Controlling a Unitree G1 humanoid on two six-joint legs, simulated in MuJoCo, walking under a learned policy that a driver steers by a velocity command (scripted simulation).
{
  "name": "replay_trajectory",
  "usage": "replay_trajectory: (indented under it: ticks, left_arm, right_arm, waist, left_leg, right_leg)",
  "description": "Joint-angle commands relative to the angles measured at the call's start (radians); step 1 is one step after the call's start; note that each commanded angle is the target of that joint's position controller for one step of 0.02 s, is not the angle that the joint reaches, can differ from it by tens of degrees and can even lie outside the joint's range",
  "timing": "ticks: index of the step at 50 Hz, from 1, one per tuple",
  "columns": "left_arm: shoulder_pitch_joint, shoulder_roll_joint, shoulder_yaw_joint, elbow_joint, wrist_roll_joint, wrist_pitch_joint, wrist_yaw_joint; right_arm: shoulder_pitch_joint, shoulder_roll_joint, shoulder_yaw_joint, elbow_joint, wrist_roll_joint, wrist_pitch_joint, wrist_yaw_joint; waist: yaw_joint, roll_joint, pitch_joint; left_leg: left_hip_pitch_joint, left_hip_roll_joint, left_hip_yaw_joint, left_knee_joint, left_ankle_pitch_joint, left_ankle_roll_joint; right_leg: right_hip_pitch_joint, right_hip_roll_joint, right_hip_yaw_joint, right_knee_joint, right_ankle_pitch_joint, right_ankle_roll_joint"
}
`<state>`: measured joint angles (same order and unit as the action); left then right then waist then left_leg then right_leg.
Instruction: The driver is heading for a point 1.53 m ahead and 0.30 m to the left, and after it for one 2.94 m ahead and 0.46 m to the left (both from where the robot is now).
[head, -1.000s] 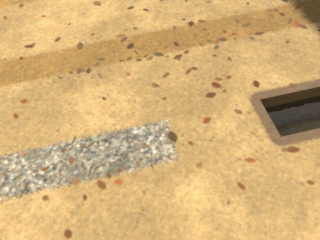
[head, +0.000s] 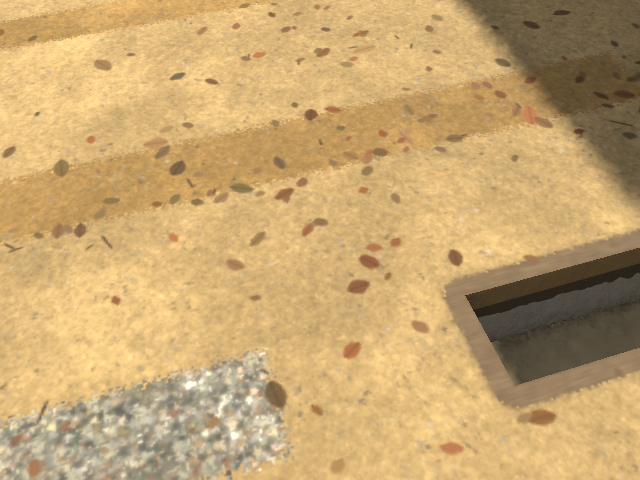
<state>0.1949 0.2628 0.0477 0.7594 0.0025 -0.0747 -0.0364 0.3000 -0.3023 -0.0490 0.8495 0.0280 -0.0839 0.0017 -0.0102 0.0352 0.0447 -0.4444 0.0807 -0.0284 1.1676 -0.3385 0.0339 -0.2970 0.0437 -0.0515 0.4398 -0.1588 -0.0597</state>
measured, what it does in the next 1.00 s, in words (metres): walks ahead, turning left: left foot, then right foot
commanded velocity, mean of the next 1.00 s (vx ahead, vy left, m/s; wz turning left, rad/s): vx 0.50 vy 0.00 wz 0.30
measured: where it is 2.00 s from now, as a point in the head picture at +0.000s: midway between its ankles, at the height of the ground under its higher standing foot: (228, 257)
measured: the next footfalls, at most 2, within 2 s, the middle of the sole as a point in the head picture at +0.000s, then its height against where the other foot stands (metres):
left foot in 0.40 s outside the picture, level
right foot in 0.90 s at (318, 366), level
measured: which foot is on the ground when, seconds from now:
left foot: up 0.00-0.38, down 0.40-0.92, up 0.94-1.00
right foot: down 0.00-0.40, up 0.42-0.88, down 0.90-1.00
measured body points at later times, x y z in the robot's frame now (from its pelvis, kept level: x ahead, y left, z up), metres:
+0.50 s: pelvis +0.28 +0.08 -0.01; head +0.32 +0.09 +0.43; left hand +0.30 +0.37 -0.14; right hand +0.50 -0.15 -0.11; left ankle +0.34 +0.16 -0.74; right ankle +0.16 -0.10 -0.63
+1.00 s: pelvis +0.58 +0.10 -0.01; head +0.61 +0.11 +0.44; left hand +0.66 +0.40 -0.10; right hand +0.72 -0.15 -0.14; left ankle +0.39 +0.17 -0.66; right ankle +0.69 +0.04 -0.74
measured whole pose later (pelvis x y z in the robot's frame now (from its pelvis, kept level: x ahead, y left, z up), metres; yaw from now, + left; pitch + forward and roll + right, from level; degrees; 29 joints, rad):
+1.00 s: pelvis +0.58 +0.10 -0.01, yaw +20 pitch +2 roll +0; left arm 0.13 0.28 0.04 0.73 -0.01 -0.11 -0.03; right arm 0.36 -0.30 -0.05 0.79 0.02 -0.05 0.00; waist -0.03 0.02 0.02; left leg -0.26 -0.05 -0.09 1.07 -0.46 0.04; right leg -0.42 0.03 -0.04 0.54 -0.16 -0.05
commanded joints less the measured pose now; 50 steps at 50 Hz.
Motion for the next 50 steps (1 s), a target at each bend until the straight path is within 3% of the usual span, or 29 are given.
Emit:
replay_trajectory:
  ticks: [1,5,9,14,15,17,18,19,20,21,22,23,24,25,26,28,32,35,38,40,43,44,45,46,47,48,49,50]
  left_arm:
    - [-0.009,0.102,0.031,-0.033,0.000,-0.035,0.001]
    - [0.033,0.129,0.042,0.013,0.011,-0.049,0.017]
    - [0.045,0.153,0.045,0.030,0.006,-0.044,0.030]
    - [0.134,0.176,0.054,0.079,-0.015,-0.010,0.040]
    - [0.135,0.184,0.057,0.082,-0.018,0.001,0.042]
    - [0.115,0.213,0.064,0.073,-0.018,0.020,0.050]
    - [0.105,0.225,0.068,0.067,-0.016,0.029,0.055]
    - [0.088,0.223,0.066,0.057,-0.017,0.039,0.061]
    - [0.097,0.201,0.053,0.039,-0.006,0.036,0.069]
    - [0.193,0.047,0.004,-0.012,0.023,0.006,0.051]
    - [0.128,0.109,0.008,-0.015,-0.004,-0.038,0.034]
    - [0.031,0.163,0.023,-0.048,-0.042,-0.062,0.023]
    - [-0.004,0.153,0.015,-0.061,-0.039,-0.075,0.025]
    - [-0.018,0.151,0.019,-0.058,-0.016,-0.077,0.032]
    - [0.004,0.163,0.028,-0.049,-0.005,-0.066,0.034]
    - [0.045,0.144,0.028,-0.040,0.003,-0.038,0.032]
    - [-0.038,0.096,0.011,-0.063,0.010,-0.016,0.036]
    - [-0.137,0.079,0.002,-0.081,0.002,-0.025,0.027]
    - [-0.214,0.088,0.002,-0.105,-0.010,-0.034,0.014]
    - [-0.245,0.102,0.006,-0.122,-0.010,-0.041,0.004]
    - [-0.207,0.123,0.014,-0.123,-0.009,-0.048,-0.005]
    - [-0.143,0.139,0.024,-0.108,-0.008,-0.050,-0.004]
    - [-0.016,0.173,0.043,-0.071,-0.005,-0.052,0.002]
    - [0.157,0.232,0.058,-0.046,0.007,-0.052,0.008]
    - [0.249,0.305,0.081,-0.013,0.007,-0.041,0.007]
    - [0.259,0.210,0.057,-0.009,-0.019,-0.037,0.002]
    - [0.189,0.166,0.042,-0.020,-0.019,-0.031,0.007]
    - [0.122,0.148,0.034,-0.037,-0.007,-0.024,0.011]
  right_arm:
    - [0.064,-0.050,-0.018,-0.040,0.000,0.016,-0.004]
    - [-0.046,-0.051,-0.020,-0.077,-0.007,0.028,-0.010]
    - [-0.163,-0.031,-0.011,-0.112,-0.008,0.014,0.011]
    - [-0.300,-0.019,0.001,-0.197,-0.007,0.013,0.045]
    - [-0.308,-0.024,0.000,-0.213,-0.006,0.014,0.053]
    - [-0.272,-0.055,-0.015,-0.230,-0.007,0.017,0.062]
    - [-0.199,-0.083,-0.031,-0.222,-0.007,0.022,0.061]
    - [-0.057,-0.126,-0.058,-0.191,-0.005,0.024,0.054]
    - [0.114,-0.199,-0.092,-0.156,-0.003,0.032,0.037]
    - [0.138,-0.306,-0.112,-0.154,0.001,0.033,0.026]
    - [0.162,-0.237,-0.089,-0.182,-0.005,0.022,0.028]
    - [0.130,-0.185,-0.074,-0.177,-0.017,0.015,0.028]
    - [0.072,-0.162,-0.068,-0.186,-0.014,0.010,0.026]
    - [0.003,-0.136,-0.060,-0.201,-0.016,0.010,0.025]
    - [-0.043,-0.101,-0.046,-0.218,-0.028,0.009,0.022]
    - [-0.066,-0.094,-0.043,-0.227,-0.030,0.006,0.019]
    - [-0.023,-0.126,-0.047,-0.191,-0.023,0.001,0.001]
    - [0.011,-0.133,-0.045,-0.170,-0.019,0.004,-0.005]
    - [0.061,-0.143,-0.046,-0.139,-0.014,0.007,-0.002]
    - [0.084,-0.145,-0.047,-0.121,-0.012,0.013,-0.003]
    - [0.085,-0.156,-0.052,-0.106,-0.013,0.028,-0.010]
    - [0.065,-0.159,-0.053,-0.109,-0.013,0.033,-0.012]
    - [0.054,-0.142,-0.045,-0.113,-0.017,0.036,-0.012]
    - [0.048,-0.101,-0.025,-0.138,-0.033,0.036,-0.014]
    - [0.193,-0.015,0.000,-0.145,-0.019,0.018,-0.008]
    - [0.149,-0.081,-0.007,-0.136,-0.008,0.005,-0.004]
    - [0.046,-0.137,-0.024,-0.159,0.009,-0.002,0.001]
    - [-0.026,-0.136,-0.021,-0.179,0.004,-0.005,0.000]
  waist:
    - [-0.016,-0.124,-0.054]
    - [0.004,-0.080,0.010]
    - [0.045,-0.063,0.037]
    - [0.096,-0.046,0.073]
    - [0.091,-0.055,0.068]
    - [0.054,-0.094,0.012]
    - [0.010,-0.117,-0.048]
    - [-0.071,-0.111,-0.130]
    - [-0.147,-0.048,-0.229]
    - [-0.049,0.217,-0.323]
    - [-0.101,0.129,-0.459]
    - [-0.121,0.081,-0.325]
    - [-0.086,0.004,-0.226]
    - [-0.043,-0.045,-0.155]
    - [-0.005,-0.029,-0.134]
    - [0.026,-0.010,-0.116]
    - [0.003,0.009,-0.057]
    - [-0.045,0.025,-0.037]
    - [-0.079,0.034,-0.008]
    - [-0.085,0.035,0.003]
    - [-0.051,0.062,-0.007]
    - [-0.010,0.069,-0.041]
    - [0.054,0.051,-0.129]
    - [0.124,-0.021,-0.280]
    - [0.079,-0.302,-0.415]
    - [0.116,-0.275,-0.397]
    - [0.119,-0.189,-0.239]
    - [0.101,-0.105,-0.153]
  left_leg:
    - [-0.139,0.084,-0.049,-0.013,0.081,-0.008]
    - [-0.256,0.072,-0.091,-0.170,0.267,-0.034]
    - [-0.212,0.034,-0.028,-0.410,0.464,-0.029]
    - [-0.293,0.015,0.017,-0.558,0.390,0.009]
    - [-0.296,0.004,0.035,-0.571,0.339,0.021]
    - [-0.196,-0.052,0.097,-0.573,0.232,0.054]
    - [-0.089,-0.093,0.125,-0.566,0.186,0.076]
    - [0.110,-0.139,0.140,-0.605,0.208,0.107]
    - [0.423,-0.079,0.002,-0.623,0.228,0.158]
    - [0.793,0.186,-0.552,-0.685,0.085,0.343]
    - [0.888,0.263,-0.839,-0.839,-0.014,0.399]
    - [0.812,0.231,-0.683,-0.859,0.041,0.338]
    - [0.665,0.186,-0.550,-0.858,0.132,0.302]
    - [0.517,0.149,-0.458,-0.870,0.243,0.279]
    - [0.417,0.126,-0.387,-0.892,0.341,0.269]
    - [0.315,0.108,-0.325,-0.932,0.440,0.276]
    - [0.229,0.060,-0.183,-0.975,0.501,0.244]
    - [0.221,0.022,-0.125,-0.973,0.396,0.194]
    - [0.281,0.063,-0.162,-0.961,0.318,0.189]
    - [0.373,0.102,-0.194,-0.918,0.348,0.185]
    - [0.466,0.141,-0.224,-0.847,0.483,0.160]
    - [0.469,0.122,-0.207,-0.777,0.630,0.144]
    - [0.437,0.068,-0.163,-0.629,0.743,0.119]
    - [0.276,0.007,-0.117,-0.362,0.578,0.082]
    - [-0.122,-0.160,-0.045,0.008,-0.003,-0.001]
    - [-0.267,-0.146,-0.134,0.111,-0.235,-0.002]
    - [-0.337,-0.089,-0.121,0.144,-0.162,0.003]
    - [-0.325,-0.041,-0.079,0.114,-0.078,0.006]
  right_leg:
    - [0.109,-0.274,0.263,-0.307,0.035,-0.182]
    - [0.126,-0.274,0.137,-0.354,0.117,-0.172]
    - [0.152,-0.248,-0.002,-0.369,0.176,-0.128]
    - [0.372,-0.311,-0.048,-0.306,0.253,-0.108]
    - [0.412,-0.321,-0.058,-0.271,0.324,-0.098]
    - [0.449,-0.320,-0.093,-0.146,0.653,-0.072]
    - [0.451,-0.311,-0.109,-0.025,0.821,-0.057]
    - [0.391,-0.279,-0.138,0.171,0.878,-0.030]
    - [0.173,-0.242,-0.140,0.452,0.673,0.010]
    - [-0.300,-0.039,-0.097,0.829,-0.233,0.081]
    - [-0.435,0.011,0.138,0.976,-0.428,0.074]
    - [-0.518,-0.050,0.166,0.970,-0.343,0.051]
    - [-0.501,-0.095,0.154,0.887,-0.258,0.037]
    - [-0.449,-0.127,0.146,0.792,-0.211,0.042]
    - [-0.373,-0.156,0.147,0.744,-0.178,0.047]
    - [-0.309,-0.169,0.128,0.676,-0.150,0.073]
    - [-0.316,-0.166,0.094,0.447,0.050,0.119]
    - [-0.258,-0.130,0.076,0.229,0.261,0.115]
    - [-0.261,-0.110,0.078,0.134,0.305,0.096]
    - [-0.305,-0.102,0.085,0.090,0.242,0.070]
    - [-0.269,-0.084,0.075,0.052,0.115,0.024]
    - [-0.172,-0.058,0.048,0.028,0.095,0.003]
    - [0.017,-0.050,0.034,0.018,0.133,-0.030]
    - [0.306,-0.198,0.192,0.061,0.180,-0.100]
    - [0.673,-0.415,0.636,-0.005,-0.025,-0.264]
    - [0.687,-0.426,0.789,-0.117,-0.210,-0.257]
    - [0.565,-0.396,0.653,-0.137,-0.249,-0.209]
    - [0.428,-0.358,0.542,-0.156,-0.185,-0.183]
